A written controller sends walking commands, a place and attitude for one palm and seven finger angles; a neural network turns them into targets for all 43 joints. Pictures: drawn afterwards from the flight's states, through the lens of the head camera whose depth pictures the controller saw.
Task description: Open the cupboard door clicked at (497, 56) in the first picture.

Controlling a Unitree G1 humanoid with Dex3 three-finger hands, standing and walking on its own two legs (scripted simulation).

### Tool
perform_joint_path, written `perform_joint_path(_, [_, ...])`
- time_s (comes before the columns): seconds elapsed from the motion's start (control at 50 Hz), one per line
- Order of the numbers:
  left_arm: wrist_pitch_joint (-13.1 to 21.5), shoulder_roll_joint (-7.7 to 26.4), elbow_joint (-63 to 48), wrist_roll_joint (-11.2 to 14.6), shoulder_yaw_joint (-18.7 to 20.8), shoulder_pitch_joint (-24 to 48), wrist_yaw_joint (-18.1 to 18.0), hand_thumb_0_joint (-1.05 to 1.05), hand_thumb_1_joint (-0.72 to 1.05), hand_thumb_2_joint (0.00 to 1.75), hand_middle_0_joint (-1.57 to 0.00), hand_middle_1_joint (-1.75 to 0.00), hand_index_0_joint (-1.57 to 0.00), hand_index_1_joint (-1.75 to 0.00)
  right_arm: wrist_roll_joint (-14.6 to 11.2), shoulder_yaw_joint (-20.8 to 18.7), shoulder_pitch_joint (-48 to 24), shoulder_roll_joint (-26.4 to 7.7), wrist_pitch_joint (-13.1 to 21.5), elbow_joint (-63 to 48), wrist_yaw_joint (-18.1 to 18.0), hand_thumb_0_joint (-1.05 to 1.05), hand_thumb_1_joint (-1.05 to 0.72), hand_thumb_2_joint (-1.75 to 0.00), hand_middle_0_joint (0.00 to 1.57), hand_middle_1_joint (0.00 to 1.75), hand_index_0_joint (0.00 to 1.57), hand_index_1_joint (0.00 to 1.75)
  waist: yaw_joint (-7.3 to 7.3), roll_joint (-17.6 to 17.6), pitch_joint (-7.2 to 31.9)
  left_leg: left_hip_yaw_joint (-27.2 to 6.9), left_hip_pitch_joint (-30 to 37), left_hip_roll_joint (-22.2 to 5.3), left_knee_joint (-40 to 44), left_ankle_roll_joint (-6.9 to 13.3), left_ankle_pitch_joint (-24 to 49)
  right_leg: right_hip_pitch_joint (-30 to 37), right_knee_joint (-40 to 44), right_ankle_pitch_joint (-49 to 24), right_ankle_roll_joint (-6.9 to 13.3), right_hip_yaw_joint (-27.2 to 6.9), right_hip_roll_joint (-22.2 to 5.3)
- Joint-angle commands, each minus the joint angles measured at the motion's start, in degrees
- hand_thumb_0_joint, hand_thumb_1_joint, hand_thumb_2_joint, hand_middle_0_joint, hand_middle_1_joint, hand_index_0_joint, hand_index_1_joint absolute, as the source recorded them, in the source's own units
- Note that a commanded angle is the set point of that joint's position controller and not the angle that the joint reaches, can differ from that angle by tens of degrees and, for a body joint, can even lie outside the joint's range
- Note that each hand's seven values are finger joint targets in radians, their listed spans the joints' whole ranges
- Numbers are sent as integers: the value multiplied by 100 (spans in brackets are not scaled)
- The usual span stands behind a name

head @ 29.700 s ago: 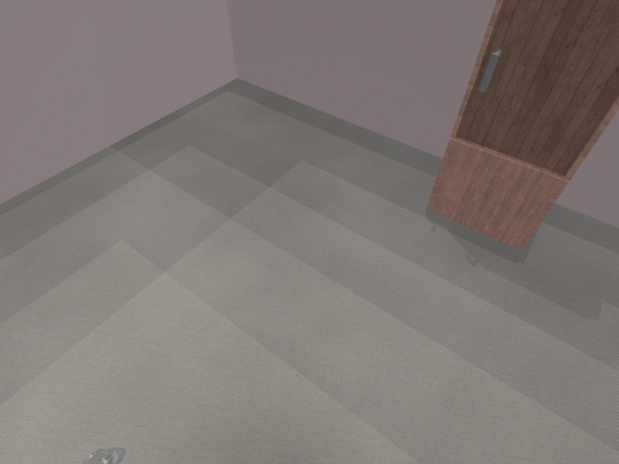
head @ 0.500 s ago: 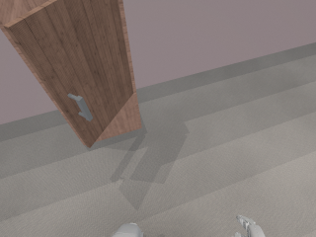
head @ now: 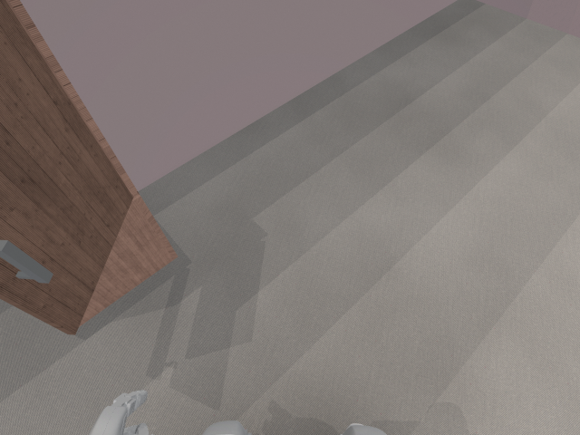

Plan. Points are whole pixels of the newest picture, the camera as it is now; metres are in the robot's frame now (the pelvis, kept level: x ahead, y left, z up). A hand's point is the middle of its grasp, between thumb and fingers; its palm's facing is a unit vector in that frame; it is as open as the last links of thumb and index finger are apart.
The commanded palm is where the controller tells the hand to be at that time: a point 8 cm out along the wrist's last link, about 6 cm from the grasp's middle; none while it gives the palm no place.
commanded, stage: walk to a spot facing it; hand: left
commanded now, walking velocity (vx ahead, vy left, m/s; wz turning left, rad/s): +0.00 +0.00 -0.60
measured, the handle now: (14, 262) +0.36 +0.49 -0.05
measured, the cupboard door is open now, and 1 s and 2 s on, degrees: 43 43 43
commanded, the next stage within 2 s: turn to face it in 1.58 s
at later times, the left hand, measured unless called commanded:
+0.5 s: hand (216, 374) +0.21 +0.14 -0.14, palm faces -0.31 -0.94 -0.17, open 7.4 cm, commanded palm none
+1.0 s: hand (291, 309) +0.33 +0.02 -0.16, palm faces -0.44 -0.88 -0.19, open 7.3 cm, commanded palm none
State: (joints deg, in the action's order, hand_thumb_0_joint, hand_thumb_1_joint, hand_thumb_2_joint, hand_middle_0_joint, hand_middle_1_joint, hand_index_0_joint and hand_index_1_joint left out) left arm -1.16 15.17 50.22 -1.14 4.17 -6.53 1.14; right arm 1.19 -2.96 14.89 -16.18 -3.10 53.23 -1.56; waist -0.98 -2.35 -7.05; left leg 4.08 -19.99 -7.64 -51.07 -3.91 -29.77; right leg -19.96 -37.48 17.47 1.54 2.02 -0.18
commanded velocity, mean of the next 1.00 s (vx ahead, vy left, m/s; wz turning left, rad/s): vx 0.29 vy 0.00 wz -0.48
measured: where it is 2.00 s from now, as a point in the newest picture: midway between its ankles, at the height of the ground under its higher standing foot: (434, 310)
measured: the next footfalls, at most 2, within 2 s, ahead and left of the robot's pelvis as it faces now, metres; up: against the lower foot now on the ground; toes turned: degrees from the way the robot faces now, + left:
left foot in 0.26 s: +0.07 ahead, +0.13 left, +0.00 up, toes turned -6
right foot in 0.64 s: +0.14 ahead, -0.20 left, +0.00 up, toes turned -30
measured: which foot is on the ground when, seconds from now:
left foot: up 0.00-0.24, down 0.26-0.62, up 0.64-1.00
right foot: down 0.00-0.26, up 0.28-0.62, down 0.64-1.00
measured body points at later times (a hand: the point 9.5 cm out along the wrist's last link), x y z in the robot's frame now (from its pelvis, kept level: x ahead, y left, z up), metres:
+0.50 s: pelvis +0.06 -0.02 +0.02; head +0.10 -0.02 +0.47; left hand +0.23 +0.19 -0.12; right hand -0.04 -0.23 -0.12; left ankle +0.03 +0.13 -0.72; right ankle +0.05 -0.16 -0.65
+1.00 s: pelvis +0.23 -0.14 +0.01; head +0.26 -0.15 +0.46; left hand +0.36 +0.07 -0.14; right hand +0.22 -0.41 -0.11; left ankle +0.37 -0.07 -0.71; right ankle +0.10 -0.18 -0.72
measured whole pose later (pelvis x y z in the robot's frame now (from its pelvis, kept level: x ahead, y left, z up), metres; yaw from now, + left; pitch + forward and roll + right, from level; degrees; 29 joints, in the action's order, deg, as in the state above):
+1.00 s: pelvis +0.23 -0.14 +0.01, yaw -31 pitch +1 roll +0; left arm 2.3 11.0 58.8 -1.1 4.1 -17.4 0.9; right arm 1.7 -2.6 7.0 -11.1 2.1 51.8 1.0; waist 1.5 0.7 -3.0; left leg 4.2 -25.6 -4.2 -35.2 -2.6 -12.2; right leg -5.1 -25.5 21.2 2.3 -0.3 2.4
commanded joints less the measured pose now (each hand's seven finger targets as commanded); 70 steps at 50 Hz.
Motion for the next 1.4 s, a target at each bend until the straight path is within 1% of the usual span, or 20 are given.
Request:
perform_joint_path(0.0, [-58, 1007, -265, -16, 251, -436, -228, 0, 90, 90, -20, -30, -20, -30, -50, -140, -347, -419, 153, -591, -48, 0, -90, -90, 20, 30, 20, 30, 318, 1650, 938, -448, -1350, 113, -1591, 19, 131, 1315, 1596, -2166, 1042, -1982, -1487])
perform_joint_path(0.2, [-61, 866, -376, -17, 249, 37, -97, 0, 90, 90, -20, -30, -20, -30, -10, -94, 640, -180, 299, -347, 11, 0, -90, -90, 20, 30, 20, 30, -215, 1026, 827, -14, 1214, 639, 2017, 119, 906, -554, 1730, 1532, 643, -2193, -708])
perform_joint_path(0.22, [-75, 548, -496, -1, 189, 122, -53, 0, 90, 90, -20, -30, -20, -30, 36, -144, 1086, -458, 368, -226, -44, 0, -90, -90, 20, 30, 20, 30, -424, 129, 776, -734, 1974, 57, 3009, 348, 143, -1501, 978, 2060, 346, -1804, -188])
perform_joint_path(0.24, [-80, 162, -680, 49, 97, 170, 19, 0, 90, 90, -20, -30, -20, -30, 166, -263, 1450, -1098, 416, -170, -73, 0, -90, -90, 20, 30, 20, 30, -579, -1747, 646, -2972, 2256, -1629, 4099, 946, -1570, -2493, -1012, 2068, -54, -600, 676])
perform_joint_path(0.28, [31, 390, -852, -70, 190, 630, 154, 0, 90, 90, -20, -30, -20, -30, 158, -231, 1110, -1106, 500, -335, -80, 0, -90, -90, 20, 30, 20, 30, -385, -791, 378, -3480, 1186, -2193, 4468, 1438, -1556, -2296, -2511, 1277, -100, -558, -60])
perform_joint_path(0.38, [57, -60, -466, -79, 110, 299, 308, 0, 90, 90, -20, -30, -20, -30, 89, -25, 959, -369, 661, -205, -85, 0, -90, -90, 20, 30, 20, 30, -118, -697, 371, -433, 1722, -1004, 3798, 843, 1896, -2267, -2630, -151, -285, 12, -367])
perform_joint_path(0.5, [92, -147, -504, -41, 12, 821, 333, 0, 90, 90, -20, -30, -20, -30, 133, -102, 1326, -473, 634, 58, -1, 0, -90, -90, 20, 30, 20, 30, -333, -896, 355, 473, 1594, -1211, 3487, 846, 2729, -1125, -530, 32, -164, 595, -254])
perform_joint_path(0.56, [162, 68, -209, -55, 102, -20, 305, 0, 90, 90, -20, -30, -20, -30, 96, -128, 1099, -601, 600, 47, 26, 0, -90, -90, 20, 30, 20, 30, 170, -609, 744, 873, 1183, -1109, 2193, 637, 3544, 642, 322, -30, 94, 885, 126])
perform_joint_path(0.58, [232, 432, 133, -61, 196, -1106, 248, 0, 90, 90, -20, -30, -20, -30, 31, -112, 845, -555, 607, -48, 83, 0, -90, -90, 20, 30, 20, 30, 696, -28, 1202, 1226, 302, -811, 827, 418, 3675, 2320, 681, -127, 346, 594, 62])
perform_joint_path(0.6, [293, 1239, 390, -74, 435, -2109, 136, 0, 90, 90, -20, -30, -20, -30, -108, -4, 578, -115, 638, -337, 151, 0, -90, -90, 20, 30, 20, 30, 1123, 1762, 1837, 1368, -1613, -61, -1107, 130, 884, 3982, 1319, 319, 997, -1923, -1623])
perform_joint_path(0.62, [269, 1555, 481, 80, 477, -2337, 50, 0, 90, 90, -20, -30, -20, -30, -98, -22, -2, -119, 634, -617, 98, 0, -90, -90, 20, 30, 20, 30, 1166, 1846, 1631, 422, -2485, 218, -2313, 117, -762, 3690, 2099, -257, 1410, -3546, -2475])
perform_joint_path(0.72, [361, 500, 89, -30, 183, -594, -119, 0, 90, 90, -20, -30, -20, -30, 53, -90, 101, 54, 443, -127, 119, 0, -90, -90, 20, 30, 20, 30, 71, 958, 714, -211, -1288, -213, -1312, 32, 950, 816, 2378, -538, 1008, -1473, -1426])
perform_joint_path(0.96, [465, 486, 473, 34, 194, -904, -66, 0, 90, 90, -20, -30, -20, -30, 42, -140, -117, -72, 688, -235, 176, 0, -90, -90, 20, 30, 20, 30, -174, 567, 499, 92, 859, 494, 2242, 223, 1988, 617, 1440, -1319, 703, -1101, -906])
perform_joint_path(0.98, [466, 314, 437, 31, 165, -898, -52, 0, 90, 90, -20, -30, -20, -30, 74, -223, 611, -390, 727, -2, 122, 0, -90, -90, 20, 30, 20, 30, -461, -134, 890, -526, 2057, 72, 2575, 432, 1651, -34, 208, -1387, 499, -869, -518])
perform_joint_path(1.0, [475, 10, 354, 80, 106, -1161, -9, 0, 90, 90, -20, -30, -20, -30, 206, -368, 1480, -1054, 766, 167, 72, 0, -90, -90, 20, 30, 20, 30, -699, -1493, 1572, -2540, 3277, -1547, 3015, 1081, 1302, -1252, -1757, 322, 179, -29, 214])
perform_joint_path(1.02, [542, 61, 156, 52, 59, -818, 9, 0, 90, 90, -20, -30, -20, -30, 182, -321, 1818, -1097, 674, 201, 27, 0, -90, -90, 20, 30, 20, 30, -787, -1159, 1478, -3531, 3172, -2201, 3536, 1562, 1287, -1834, -3046, 1478, 157, -278, 298])
perform_joint_path(1.16, [260, -259, 291, -61, 10, -524, 165, 0, 90, 90, -20, -30, -20, -30, 82, -64, 556, -227, 822, 173, 26, 0, -90, -90, 20, 30, 20, 30, 53, -493, 605, -336, 1177, -1119, 3916, 1030, 2568, -1442, -2243, -159, -83, -157, -636])
perform_joint_path(1.3, [277, -187, 264, -69, -4, -136, 192, 0, 90, 90, -20, -30, -20, -30, 111, -100, 792, -358, 669, 463, 107, 0, -90, -90, 20, 30, 20, 30, 39, -503, 443, 287, 889, -968, 3589, 860, 2014, 105, 60, -614, -10, 608, -247])
perform_joint_path(1.34, [347, 129, 586, -78, 78, -1037, 151, 0, 90, 90, -20, -30, -20, -30, 57, -68, 744, -342, 644, 512, 121, 0, -90, -90, 20, 30, 20, 30, 523, -93, 820, 668, 655, -588, 2191, 600, 2888, 1546, 627, -541, 170, 642, -32])
perform_joint_path(1.38, [432, 1260, 1032, -28, 371, -2652, -17, 0, 90, 90, -20, -30, -20, -30, -91, 17, 511, 150, 693, 176, 193, 0, -90, -90, 20, 30, 20, 30, 1127, 2391, 1638, 908, -1786, 537, -1205, 225, -452, 3804, 2024, 103, 1247, -3112, -2459])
